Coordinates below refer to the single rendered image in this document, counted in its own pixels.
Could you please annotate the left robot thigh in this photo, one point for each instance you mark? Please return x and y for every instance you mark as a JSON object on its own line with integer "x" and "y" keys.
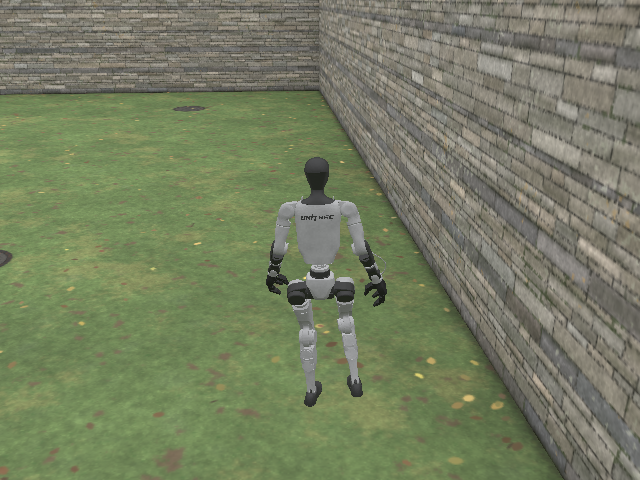
{"x": 302, "y": 307}

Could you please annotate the right robot forearm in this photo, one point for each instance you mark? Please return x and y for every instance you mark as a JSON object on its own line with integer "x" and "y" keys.
{"x": 370, "y": 265}

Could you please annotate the left robot forearm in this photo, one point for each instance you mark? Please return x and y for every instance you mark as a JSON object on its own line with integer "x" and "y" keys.
{"x": 274, "y": 263}

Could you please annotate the robot right upper arm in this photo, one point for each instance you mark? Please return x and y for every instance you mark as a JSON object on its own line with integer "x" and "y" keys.
{"x": 349, "y": 210}

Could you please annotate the robot left upper arm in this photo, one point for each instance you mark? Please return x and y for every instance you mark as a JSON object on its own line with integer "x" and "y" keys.
{"x": 286, "y": 212}

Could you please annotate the robot left hand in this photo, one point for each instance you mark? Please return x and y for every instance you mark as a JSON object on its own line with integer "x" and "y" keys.
{"x": 278, "y": 280}

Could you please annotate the robot left shin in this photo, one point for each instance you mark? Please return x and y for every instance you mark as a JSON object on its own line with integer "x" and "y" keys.
{"x": 308, "y": 356}

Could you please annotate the robot right hand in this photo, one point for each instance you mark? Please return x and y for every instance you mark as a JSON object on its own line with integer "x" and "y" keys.
{"x": 381, "y": 291}

